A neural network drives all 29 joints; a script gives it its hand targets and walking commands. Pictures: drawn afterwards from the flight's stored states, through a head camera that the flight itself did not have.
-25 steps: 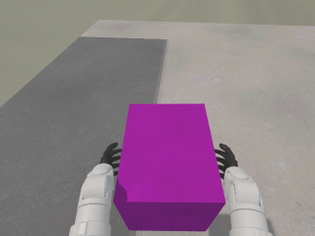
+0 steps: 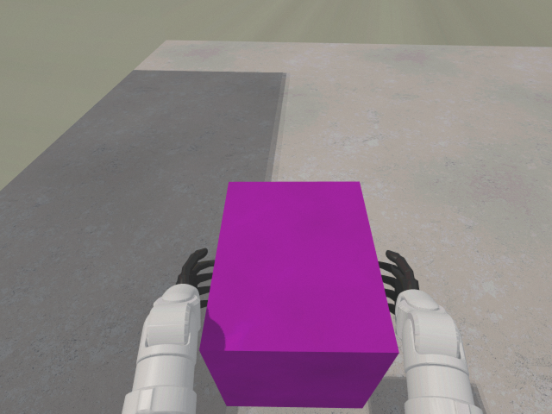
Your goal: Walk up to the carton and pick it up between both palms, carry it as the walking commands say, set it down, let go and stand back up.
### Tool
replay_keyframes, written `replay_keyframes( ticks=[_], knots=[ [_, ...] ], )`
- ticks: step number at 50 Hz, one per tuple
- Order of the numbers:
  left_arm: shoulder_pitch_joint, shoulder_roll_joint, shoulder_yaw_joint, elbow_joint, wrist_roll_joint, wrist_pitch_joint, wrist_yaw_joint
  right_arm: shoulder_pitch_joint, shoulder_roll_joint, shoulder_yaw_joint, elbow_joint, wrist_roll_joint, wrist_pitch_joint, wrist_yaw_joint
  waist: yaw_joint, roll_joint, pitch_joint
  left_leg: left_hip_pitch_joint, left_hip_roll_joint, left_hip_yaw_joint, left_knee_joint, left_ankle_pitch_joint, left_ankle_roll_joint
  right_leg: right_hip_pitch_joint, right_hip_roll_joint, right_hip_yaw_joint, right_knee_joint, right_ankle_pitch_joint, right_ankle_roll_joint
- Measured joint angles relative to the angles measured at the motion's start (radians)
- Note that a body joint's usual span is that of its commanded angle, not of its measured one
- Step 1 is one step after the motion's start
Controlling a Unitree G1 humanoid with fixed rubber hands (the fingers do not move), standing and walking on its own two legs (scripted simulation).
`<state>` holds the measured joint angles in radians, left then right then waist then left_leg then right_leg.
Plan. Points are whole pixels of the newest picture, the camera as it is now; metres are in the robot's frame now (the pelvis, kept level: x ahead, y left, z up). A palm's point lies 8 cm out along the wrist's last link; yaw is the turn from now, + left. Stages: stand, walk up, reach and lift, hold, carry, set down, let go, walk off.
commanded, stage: reach and lift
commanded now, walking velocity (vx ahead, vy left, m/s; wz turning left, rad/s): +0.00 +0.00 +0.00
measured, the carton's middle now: (293, 292) +0.34 +0.00 -0.03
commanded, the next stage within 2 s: hold in 0.48 s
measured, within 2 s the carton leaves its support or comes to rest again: neither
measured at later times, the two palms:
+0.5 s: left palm (187, 300) +0.28 +0.16 +0.04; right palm (407, 305) +0.28 -0.16 +0.04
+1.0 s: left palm (183, 303) +0.27 +0.17 +0.04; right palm (404, 305) +0.28 -0.16 +0.05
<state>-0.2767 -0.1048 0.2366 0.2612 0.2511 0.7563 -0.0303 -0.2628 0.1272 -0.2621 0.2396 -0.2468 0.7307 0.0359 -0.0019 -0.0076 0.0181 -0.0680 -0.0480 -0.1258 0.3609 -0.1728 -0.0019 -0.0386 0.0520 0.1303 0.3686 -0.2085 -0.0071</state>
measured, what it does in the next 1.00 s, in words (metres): stands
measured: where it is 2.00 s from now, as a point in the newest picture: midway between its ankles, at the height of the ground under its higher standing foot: outside the picture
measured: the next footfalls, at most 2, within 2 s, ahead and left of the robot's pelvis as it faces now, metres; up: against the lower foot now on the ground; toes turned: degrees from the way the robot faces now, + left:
none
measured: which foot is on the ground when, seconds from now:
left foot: down 0.00-1.00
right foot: down 0.00-1.00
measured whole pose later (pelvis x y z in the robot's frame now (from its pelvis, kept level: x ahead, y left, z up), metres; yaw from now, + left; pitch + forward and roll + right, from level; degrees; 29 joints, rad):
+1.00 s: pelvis +0.00 +0.00 +0.00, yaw +0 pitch -7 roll +0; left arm -0.21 -0.12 0.22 0.18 0.24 0.77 -0.03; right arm -0.20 0.14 -0.24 0.17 -0.25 0.74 0.05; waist 0.00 -0.01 0.02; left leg -0.06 -0.05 -0.12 0.36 -0.17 0.00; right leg -0.03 0.05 0.12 0.36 -0.21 -0.01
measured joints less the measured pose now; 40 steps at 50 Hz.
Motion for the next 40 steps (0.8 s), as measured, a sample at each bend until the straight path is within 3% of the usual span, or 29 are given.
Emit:
replay_keyframes(
  ticks=[40],
  knots=[
    [0.069,-0.014,-0.020,-0.086,-0.010,0.014,0.000,0.067,0.011,0.023,-0.079,0.002,0.011,0.010,0.001,0.000,0.002,0.006,0.001,-0.002,-0.002,0.001,0.001,0.010,-0.002,-0.012,-0.009,0.003,-0.001]
  ],
)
